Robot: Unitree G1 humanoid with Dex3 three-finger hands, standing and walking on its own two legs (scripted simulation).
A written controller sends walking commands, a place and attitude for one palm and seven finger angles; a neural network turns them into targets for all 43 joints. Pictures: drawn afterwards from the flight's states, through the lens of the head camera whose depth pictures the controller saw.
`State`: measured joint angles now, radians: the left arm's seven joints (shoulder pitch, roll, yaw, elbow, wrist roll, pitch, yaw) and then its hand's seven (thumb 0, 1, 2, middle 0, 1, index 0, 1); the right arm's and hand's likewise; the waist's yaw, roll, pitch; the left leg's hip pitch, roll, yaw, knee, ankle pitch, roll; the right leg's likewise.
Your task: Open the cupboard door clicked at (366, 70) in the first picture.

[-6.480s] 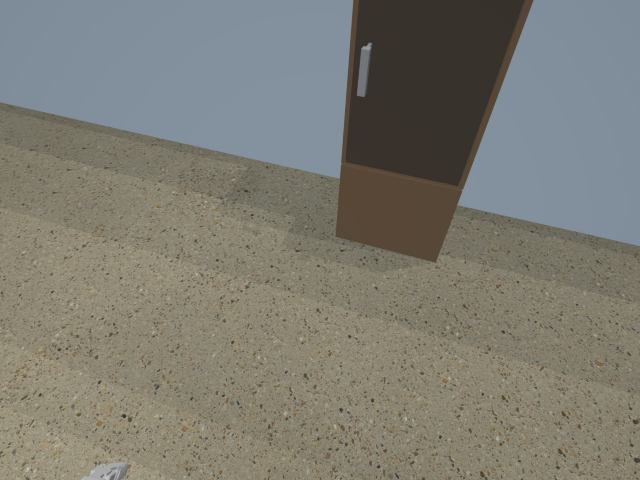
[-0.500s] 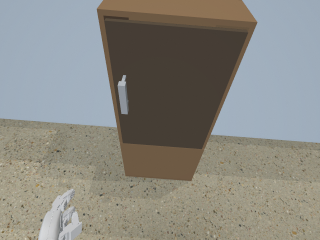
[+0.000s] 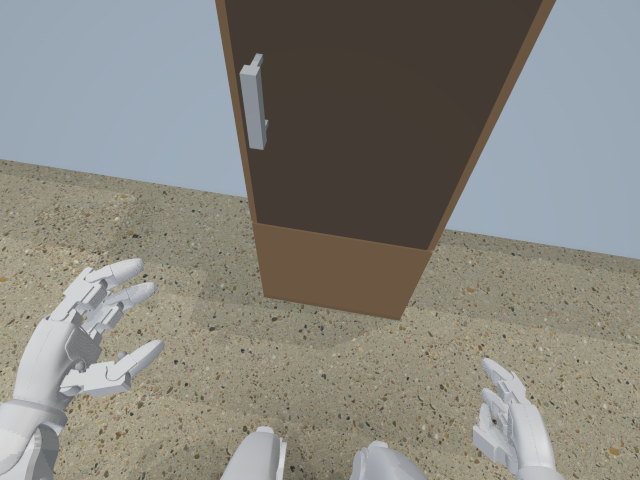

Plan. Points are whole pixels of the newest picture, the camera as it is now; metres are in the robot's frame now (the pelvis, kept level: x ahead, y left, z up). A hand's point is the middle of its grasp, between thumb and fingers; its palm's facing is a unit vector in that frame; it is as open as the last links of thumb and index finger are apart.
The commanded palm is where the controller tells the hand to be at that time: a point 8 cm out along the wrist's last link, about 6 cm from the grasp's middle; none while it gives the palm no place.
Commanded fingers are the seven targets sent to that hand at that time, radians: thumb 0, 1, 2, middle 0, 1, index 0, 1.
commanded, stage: raise the hand with hooked fingers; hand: left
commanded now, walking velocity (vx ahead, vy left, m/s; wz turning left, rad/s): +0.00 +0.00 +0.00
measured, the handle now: (258, 102) +0.63 +0.16 +0.10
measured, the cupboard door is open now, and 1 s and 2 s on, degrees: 0 0 0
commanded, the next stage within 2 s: move the hooked fingers beside the handle in 1.46 s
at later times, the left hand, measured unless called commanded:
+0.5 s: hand (91, 295) +0.29 +0.29 +0.07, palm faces -0.08 -1.00 -0.04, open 12.9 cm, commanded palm +0.26 +0.35 +0.09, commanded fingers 0.00 -0.45 0.32 -0.30 -1.17 -0.30 -1.17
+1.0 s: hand (44, 243) +0.33 +0.35 +0.11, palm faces -0.04 -1.00 -0.04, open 14.0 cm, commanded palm +0.30 +0.39 +0.11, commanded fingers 0.00 -0.50 0.30 -0.30 -1.20 -0.30 -1.20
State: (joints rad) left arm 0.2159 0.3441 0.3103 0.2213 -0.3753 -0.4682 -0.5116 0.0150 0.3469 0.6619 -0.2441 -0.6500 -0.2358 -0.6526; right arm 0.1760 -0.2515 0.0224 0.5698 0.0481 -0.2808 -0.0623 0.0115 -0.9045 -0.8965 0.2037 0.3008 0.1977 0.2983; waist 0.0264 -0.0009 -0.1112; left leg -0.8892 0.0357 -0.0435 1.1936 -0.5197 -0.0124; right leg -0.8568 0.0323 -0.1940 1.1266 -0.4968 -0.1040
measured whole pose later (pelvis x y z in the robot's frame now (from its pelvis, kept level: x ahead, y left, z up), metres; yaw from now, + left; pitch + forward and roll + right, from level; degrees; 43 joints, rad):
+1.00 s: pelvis +0.03 +0.08 +0.04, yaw -2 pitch +11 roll -4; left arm -0.05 0.46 0.41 0.40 -0.35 -0.25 -0.52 -0.01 -0.50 0.30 -0.30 -1.20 -0.30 -1.20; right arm 0.29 -0.27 0.05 0.54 0.04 -0.18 -0.05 0.01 -0.90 -0.90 0.21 0.30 0.20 0.30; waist 0.00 0.01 -0.10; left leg -0.70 -0.02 0.04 0.96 -0.46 0.09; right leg -0.67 0.00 -0.10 0.87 -0.40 0.00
